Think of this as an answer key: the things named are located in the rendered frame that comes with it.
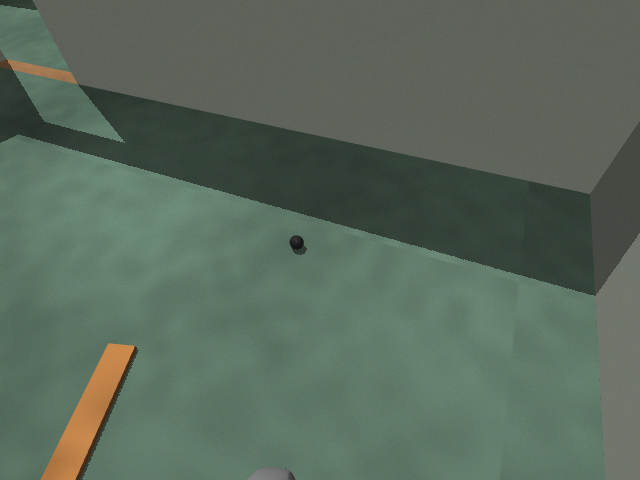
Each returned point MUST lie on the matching ball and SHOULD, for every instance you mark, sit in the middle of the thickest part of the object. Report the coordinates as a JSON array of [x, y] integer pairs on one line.
[[296, 242]]

